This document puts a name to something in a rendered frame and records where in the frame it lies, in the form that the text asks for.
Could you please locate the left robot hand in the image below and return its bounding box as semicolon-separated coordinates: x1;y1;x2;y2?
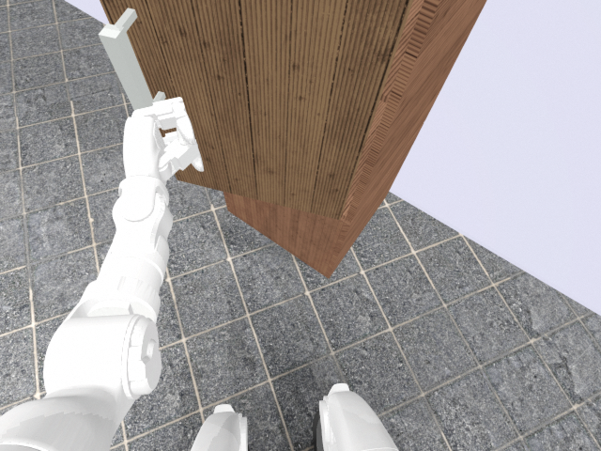
123;97;204;186

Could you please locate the handle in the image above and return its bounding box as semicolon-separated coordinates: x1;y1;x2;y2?
99;8;166;111

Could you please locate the robot left forearm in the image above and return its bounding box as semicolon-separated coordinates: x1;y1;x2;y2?
43;176;173;393

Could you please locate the robot thigh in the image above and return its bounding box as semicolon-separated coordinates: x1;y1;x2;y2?
191;412;248;451
319;391;399;451

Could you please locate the robot right thigh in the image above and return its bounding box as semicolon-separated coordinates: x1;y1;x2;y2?
319;391;399;451

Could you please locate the left robot upper arm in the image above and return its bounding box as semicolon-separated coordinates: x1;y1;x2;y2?
0;314;162;451

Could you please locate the robot left thigh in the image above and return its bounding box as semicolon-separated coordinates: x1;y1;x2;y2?
191;412;248;451

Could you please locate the cupboard door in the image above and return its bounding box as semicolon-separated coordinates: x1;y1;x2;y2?
100;0;413;220

